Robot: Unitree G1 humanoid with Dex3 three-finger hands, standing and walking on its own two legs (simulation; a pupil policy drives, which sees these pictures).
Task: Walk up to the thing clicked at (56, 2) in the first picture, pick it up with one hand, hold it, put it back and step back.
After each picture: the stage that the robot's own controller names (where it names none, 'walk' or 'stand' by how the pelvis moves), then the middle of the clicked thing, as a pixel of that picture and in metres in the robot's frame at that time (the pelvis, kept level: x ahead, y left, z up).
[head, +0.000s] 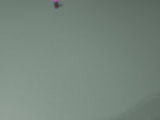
stand; (56, 3) +2.26 +0.35 -0.72
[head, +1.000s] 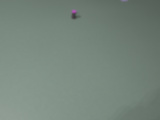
walk; (73, 14) +2.11 +0.09 -0.69
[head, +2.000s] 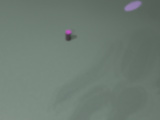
walk; (68, 35) +1.45 +0.07 -0.70
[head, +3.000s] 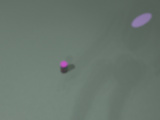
walk; (63, 67) +0.94 +0.12 -0.71
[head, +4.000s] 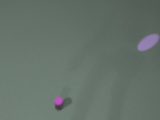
walk; (58, 103) +0.61 +0.12 -0.71
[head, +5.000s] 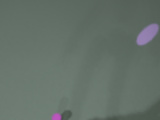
stand; out of the picture +0.42 +0.16 -0.70
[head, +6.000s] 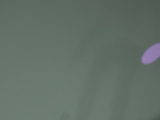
stand; out of the picture +0.37 +0.16 -0.72
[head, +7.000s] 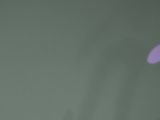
stand; out of the picture +0.38 +0.15 -0.71
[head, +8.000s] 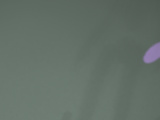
stand; out of the picture +0.39 +0.16 -0.72
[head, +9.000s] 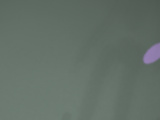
stand; out of the picture +0.38 +0.16 -0.73
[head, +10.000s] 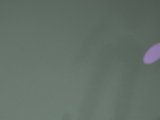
go down; out of the picture +0.37 +0.16 -0.73
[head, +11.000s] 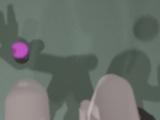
go down; (20, 53) +0.47 +0.19 -0.31
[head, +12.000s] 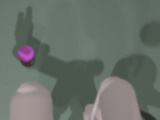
approach; (26, 57) +0.47 +0.18 -0.31
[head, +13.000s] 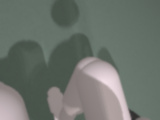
close in; out of the picture +0.46 +0.23 -0.23
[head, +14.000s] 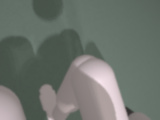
close; out of the picture +0.45 +0.24 -0.23
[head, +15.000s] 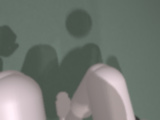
lift; out of the picture +0.40 +0.24 -0.19
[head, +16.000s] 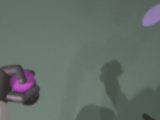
lift; (26, 88) +0.32 +0.18 -0.01
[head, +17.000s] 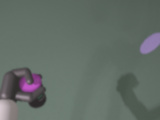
hold; (34, 91) +0.33 +0.16 +0.01
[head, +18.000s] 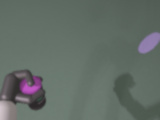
hold; (34, 93) +0.32 +0.17 -0.01
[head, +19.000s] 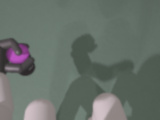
crouch; (22, 61) +0.42 +0.17 -0.10
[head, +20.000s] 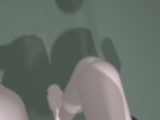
lower; out of the picture +0.45 +0.24 -0.24
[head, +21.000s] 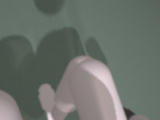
lower; out of the picture +0.45 +0.27 -0.24
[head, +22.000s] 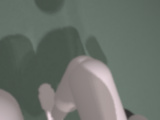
lower; out of the picture +0.46 +0.26 -0.24
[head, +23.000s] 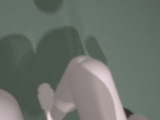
lower; out of the picture +0.46 +0.26 -0.24
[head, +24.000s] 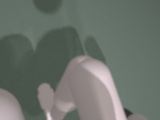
loosen; out of the picture +0.46 +0.25 -0.24
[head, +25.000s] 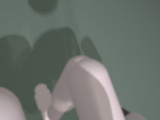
withdraw; out of the picture +0.45 +0.23 -0.25
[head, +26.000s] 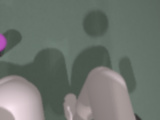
stand; out of the picture +0.45 +0.21 -0.26
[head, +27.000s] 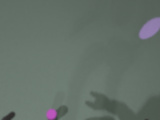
stand; (52, 116) +0.40 +0.14 -0.61
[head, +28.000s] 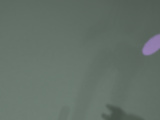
stand; out of the picture +0.39 +0.15 -0.67
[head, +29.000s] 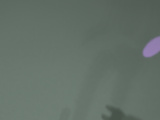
stand; out of the picture +0.39 +0.15 -0.67
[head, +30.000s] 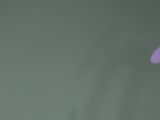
stand; out of the picture +0.41 +0.14 -0.72
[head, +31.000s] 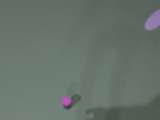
walk; (67, 103) +0.48 +0.11 -0.69
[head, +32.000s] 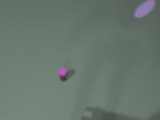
walk; (63, 75) +0.74 +0.13 -0.69
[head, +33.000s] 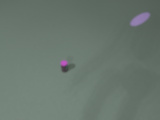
stand; (64, 66) +1.02 +0.18 -0.70
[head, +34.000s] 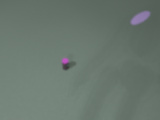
stand; (65, 64) +1.04 +0.15 -0.72
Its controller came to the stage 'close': yes
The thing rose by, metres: 0.71
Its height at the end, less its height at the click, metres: +0.00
